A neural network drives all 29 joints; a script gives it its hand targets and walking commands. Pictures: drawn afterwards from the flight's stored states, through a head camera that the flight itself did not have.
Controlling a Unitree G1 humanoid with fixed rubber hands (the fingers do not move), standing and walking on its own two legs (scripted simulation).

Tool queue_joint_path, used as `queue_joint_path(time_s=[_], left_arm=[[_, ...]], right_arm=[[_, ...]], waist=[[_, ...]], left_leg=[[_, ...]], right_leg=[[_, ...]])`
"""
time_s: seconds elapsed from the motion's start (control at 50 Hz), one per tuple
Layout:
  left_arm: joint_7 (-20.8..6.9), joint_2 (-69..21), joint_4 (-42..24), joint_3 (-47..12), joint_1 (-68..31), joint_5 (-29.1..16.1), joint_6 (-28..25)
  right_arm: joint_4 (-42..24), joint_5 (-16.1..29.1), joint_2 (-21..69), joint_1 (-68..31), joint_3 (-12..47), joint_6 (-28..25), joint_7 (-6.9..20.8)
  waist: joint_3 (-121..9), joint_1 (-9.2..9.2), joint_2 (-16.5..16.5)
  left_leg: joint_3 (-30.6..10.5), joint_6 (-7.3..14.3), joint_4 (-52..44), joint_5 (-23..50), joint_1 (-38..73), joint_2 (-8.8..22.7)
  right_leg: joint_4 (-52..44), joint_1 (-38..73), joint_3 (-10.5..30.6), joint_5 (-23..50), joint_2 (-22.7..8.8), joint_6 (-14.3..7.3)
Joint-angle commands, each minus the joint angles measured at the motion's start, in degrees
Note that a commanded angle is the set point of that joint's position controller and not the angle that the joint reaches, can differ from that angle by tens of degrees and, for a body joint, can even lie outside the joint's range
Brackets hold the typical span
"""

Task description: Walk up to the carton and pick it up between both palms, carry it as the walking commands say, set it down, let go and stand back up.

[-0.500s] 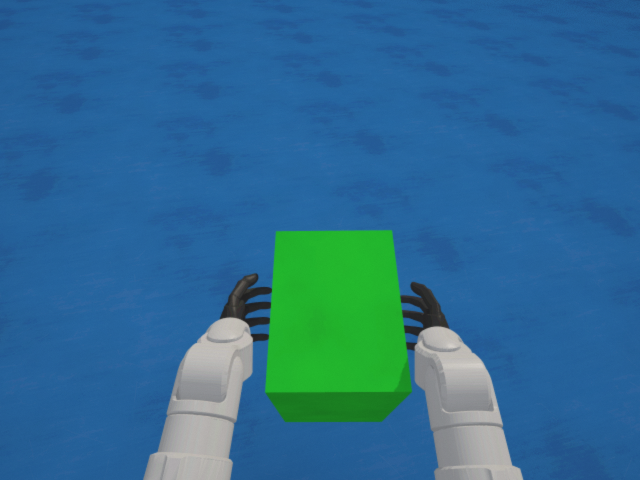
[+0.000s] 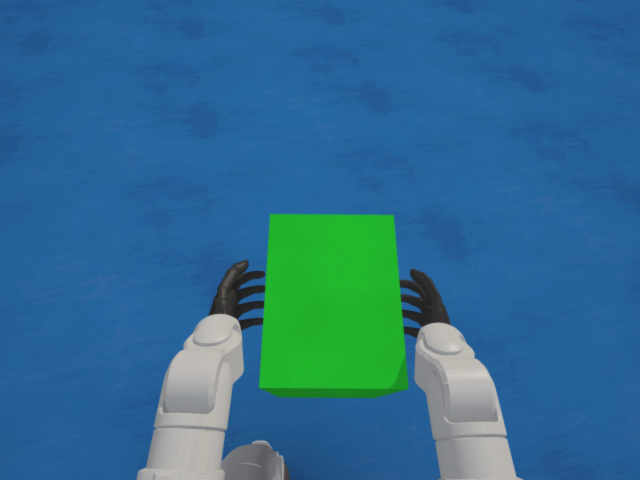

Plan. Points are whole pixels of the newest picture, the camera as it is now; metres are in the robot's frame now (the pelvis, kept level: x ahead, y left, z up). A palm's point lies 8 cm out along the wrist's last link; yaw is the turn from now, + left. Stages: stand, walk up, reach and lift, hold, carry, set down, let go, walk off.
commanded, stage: carry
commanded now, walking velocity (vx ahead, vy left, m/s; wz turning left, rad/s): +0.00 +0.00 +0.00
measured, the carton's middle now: (329, 318) +0.33 +0.01 -0.07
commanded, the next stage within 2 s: none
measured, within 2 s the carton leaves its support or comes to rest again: neither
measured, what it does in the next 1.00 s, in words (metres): walks ahead: left foot, then right foot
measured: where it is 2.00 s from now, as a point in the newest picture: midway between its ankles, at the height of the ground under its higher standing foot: outside the picture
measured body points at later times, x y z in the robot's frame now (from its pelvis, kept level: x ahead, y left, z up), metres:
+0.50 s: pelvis +0.12 +0.01 -0.01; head +0.14 +0.01 +0.44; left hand +0.43 +0.13 +0.03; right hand +0.41 -0.12 +0.02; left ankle +0.14 +0.09 -0.74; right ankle +0.03 -0.10 -0.74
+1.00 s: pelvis +0.12 +0.00 -0.01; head +0.11 +0.00 +0.44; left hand +0.42 +0.12 +0.02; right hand +0.40 -0.13 +0.01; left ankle +0.14 +0.09 -0.74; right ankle +0.03 -0.10 -0.74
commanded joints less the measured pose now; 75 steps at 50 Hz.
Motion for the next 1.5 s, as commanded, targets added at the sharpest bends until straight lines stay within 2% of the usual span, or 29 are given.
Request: queue_joint_path(time_s=[0.0,0.02,0.04,0.06,0.08,0.12,0.16,0.24,0.26,0.34,0.44,0.52,0.64,0.8,0.84,0.88,0.94,0.96,1.0,1.02,1.06,1.14,1.16,1.28,1.34,1.36,1.4,1.46,1.48], left_arm=[[-10.99,-50.01,-12.59,-30.15,-20.30,-12.96,-1.42],[-10.77,-47.97,-11.09,-28.99,-19.14,-11.25,-1.00],[-10.11,-47.43,-14.68,-29.73,-19.85,-12.47,-0.24],[-10.37,-45.54,-10.04,-28.53,-17.55,-10.55,0.39],[-9.89,-45.91,-10.45,-28.08,-18.01,-10.70,0.22],[-11.38,-45.21,0.53,-26.16,-15.17,-7.18,-0.13],[-12.44,-48.02,3.60,-27.15,-18.29,-7.24,-1.78],[-11.32,-56.92,-10.90,-30.93,-24.07,-15.42,-3.00],[-11.17,-56.93,-7.17,-29.20,-20.57,-13.70,-2.67],[-10.06,-49.10,-3.57,-25.03,-17.84,-9.94,-1.54],[-10.83,-51.05,-3.20,-26.75,-18.63,-11.20,-1.89],[-11.12,-51.43,-2.91,-27.75,-20.75,-11.16,-1.76],[-11.02,-50.74,-1.34,-26.32,-21.56,-10.44,-1.62],[-10.14,-51.25,-2.45,-25.12,-22.48,-10.31,-1.82],[-10.87,-50.35,4.16,-24.00,-21.41,-7.21,-2.20],[-10.76,-51.91,-0.61,-25.51,-23.74,-9.58,-2.79],[-11.75,-53.82,2.02,-26.22,-25.79,-9.17,-3.43],[-12.82,-53.70,8.66,-25.76,-24.51,-6.86,-3.83],[-13.26,-55.69,5.30,-27.61,-27.71,-8.75,-5.01],[-12.76,-57.28,-3.75,-29.91,-30.02,-12.45,-5.03],[-13.35,-57.68,5.47,-27.80,-28.80,-9.19,-4.37],[-13.12,-57.48,0.08,-28.46,-28.63,-11.55,-4.13],[-13.62,-57.17,6.12,-26.83,-24.40,-9.28,-3.71],[-12.67,-54.98,4.19,-24.85,-23.63,-9.42,-2.27],[-13.76,-54.64,8.82,-25.23,-24.93,-7.06,-3.25],[-12.87,-55.97,-0.39,-26.64,-27.06,-11.25,-3.22],[-13.91,-55.10,10.32,-24.58,-24.56,-7.04,-3.09],[-14.06,-57.05,5.67,-26.73,-28.57,-9.34,-4.10],[-14.85,-57.06,13.01,-25.91,-28.31,-6.76,-4.30]], right_arm=[[-15.31,14.11,51.40,-19.44,25.91,-2.89,11.06],[-13.67,13.37,49.05,-19.02,24.67,-2.47,11.27],[-15.43,13.99,47.84,-17.99,24.21,-1.79,10.72],[-10.55,11.74,45.92,-16.50,22.62,-1.34,10.78],[-11.02,12.18,45.42,-16.66,21.72,-1.53,10.84],[-0.83,7.61,44.06,-14.06,18.23,-2.15,12.13],[0.19,8.46,45.94,-19.57,19.53,-4.00,13.28],[-21.85,20.02,54.63,-33.57,29.56,-4.85,12.53],[-20.03,18.83,54.33,-31.93,29.55,-4.15,12.65],[-10.22,13.34,48.42,-23.48,24.55,-2.15,10.94],[-11.53,13.71,49.40,-24.78,24.94,-3.18,11.25],[-8.83,12.45,49.36,-23.67,22.92,-3.10,11.53],[-7.09,11.76,49.13,-24.92,22.39,-2.63,11.21],[-9.94,13.93,49.42,-28.96,23.61,-2.76,10.83],[-2.65,11.55,48.88,-27.70,22.52,-3.13,11.93],[-8.12,13.74,49.92,-30.49,24.16,-3.79,11.90],[-5.61,13.44,51.51,-32.43,24.40,-4.56,13.13],[1.77,10.21,51.10,-29.72,22.75,-4.92,13.88],[-1.81,12.01,52.68,-33.55,24.37,-6.17,14.23],[-9.95,15.88,55.16,-34.73,27.02,-5.96,13.80],[-1.84,12.61,55.12,-33.85,24.94,-5.45,14.48],[-7.65,14.49,55.39,-33.80,26.30,-5.24,13.68],[-4.27,12.72,54.31,-32.17,25.16,-5.21,14.07],[-6.50,13.40,53.50,-31.54,24.89,-3.60,13.05],[1.10,10.77,53.10,-30.38,23.36,-4.38,14.50],[-10.55,15.59,54.11,-35.49,26.27,-4.54,13.40],[0.17,10.74,52.72,-32.15,23.31,-4.55,14.42],[-3.08,13.37,55.19,-35.45,25.11,-5.39,14.78],[4.70,10.22,54.56,-34.20,23.13,-5.54,15.58]], waist=[[-28.57,-0.94,-5.87],[-31.11,-1.17,-2.01],[-35.69,-1.54,7.18],[-34.99,-1.57,14.07],[-32.41,-1.37,13.02],[-28.25,-0.74,10.81],[-28.98,-0.19,12.15],[-32.93,-0.56,3.61],[-32.54,-0.41,-0.60],[-32.29,-0.54,-0.62],[-32.29,-0.47,0.43],[-30.81,-0.57,4.06],[-29.03,-0.84,-0.13],[-27.28,-0.70,0.72],[-26.85,-0.76,2.19],[-26.77,-0.72,1.42],[-27.84,-0.80,2.01],[-27.28,-0.85,3.68],[-27.02,-0.73,3.77],[-26.75,-0.93,2.31],[-26.65,-0.89,3.22],[-28.40,-0.97,1.30],[-28.81,-0.87,2.31],[-27.52,-0.85,-1.22],[-27.16,-0.99,2.88],[-25.60,-0.94,0.87],[-24.88,-0.98,1.80],[-24.49,-0.98,2.15],[-23.50,-1.08,3.75]], left_leg=[[3.03,2.55,-17.61,20.85,14.33,-0.34],[-3.64,4.84,-15.12,37.99,24.20,4.63],[-14.60,9.55,-10.03,63.48,35.59,15.26],[-22.29,15.31,-10.99,75.80,39.93,21.81],[-20.11,17.45,-11.35,76.58,34.95,22.03],[-15.79,12.65,-14.47,66.27,28.91,18.10],[-10.02,8.57,-13.65,54.61,25.98,14.09],[-5.43,4.11,-11.63,34.55,22.57,10.04],[-4.44,3.66,-11.84,31.78,20.93,9.34],[-5.22,3.58,-9.91,43.26,19.22,9.26],[-4.43,3.42,-9.17,42.72,20.48,8.96],[-4.99,3.30,-9.04,44.83,21.58,9.39],[-4.62,2.59,-9.20,37.17,18.44,8.76],[-5.05,2.49,-9.58,32.78,17.38,8.69],[-5.43,2.70,-10.35,31.75,17.27,8.83],[-5.38,2.66,-9.80,29.60,16.93,8.56],[-6.13,2.73,-11.29,30.62,17.66,9.14],[-6.33,2.95,-11.61,30.33,17.32,9.16],[-6.43,2.88,-11.30,29.75,17.27,9.35],[-6.50,2.82,-11.77,27.22,16.76,9.30],[-5.69,2.42,-12.09,25.07,17.16,8.92],[-5.53,2.43,-11.77,26.16,17.26,8.78],[-5.34,2.57,-11.92,28.04,17.53,8.99],[-4.34,2.33,-11.65,23.94,15.41,8.38],[-5.49,2.41,-12.63,26.67,15.82,8.92],[-6.12,2.48,-12.96,24.25,15.20,8.96],[-5.62,2.33,-13.15,22.38,15.01,8.68],[-6.70,2.09,-14.30,19.34,14.74,8.76],[-6.43,1.80,-14.29,18.75,14.30,8.89]], right_leg=[[9.97,8.23,2.50,54.91,-10.38,-0.10],[15.30,0.16,2.25,43.41,-8.23,2.24],[24.41,-9.89,0.48,23.38,-5.09,4.40],[31.44,-18.67,3.27,-7.85,-0.42,4.33],[30.35,-17.23,9.47,-12.62,-1.91,3.40],[17.42,-16.65,8.43,-10.48,-3.57,3.57],[5.78,-9.86,5.68,-2.20,-3.84,4.25],[0.23,-0.65,5.88,16.56,-7.01,3.69],[3.37,-0.79,7.10,23.93,-8.55,2.94],[5.05,2.37,5.24,34.98,-8.23,3.09],[5.17,2.09,5.52,37.66,-8.38,2.88],[4.78,-0.46,5.36,32.27,-8.10,3.21],[5.84,0.75,5.71,36.82,-9.48,3.11],[5.21,-0.18,5.57,32.82,-8.70,2.47],[4.60,-0.68,5.34,27.92,-8.21,2.31],[4.28,-1.29,6.30,29.62,-8.53,2.03],[5.01,-1.20,6.14,23.68,-8.12,2.02],[4.49,-1.92,6.22,21.27,-7.82,1.79],[3.63,-2.39,6.37,20.24,-7.73,1.58],[3.46,-2.44,6.93,19.57,-7.90,1.86],[3.66,-3.53,6.86,19.08,-8.04,1.49],[4.29,-2.06,6.92,23.44,-8.72,1.83],[4.50,-1.55,6.52,23.19,-8.51,1.84],[4.30,-1.68,6.74,26.83,-8.94,1.55],[4.63,-2.19,5.98,21.07,-8.09,1.44],[3.29,-3.43,6.57,18.58,-8.07,1.82],[3.19,-4.41,7.09,19.18,-8.25,1.22],[2.42,-4.96,7.11,12.67,-7.81,0.98],[2.33,-5.87,7.17,12.85,-8.03,0.86]])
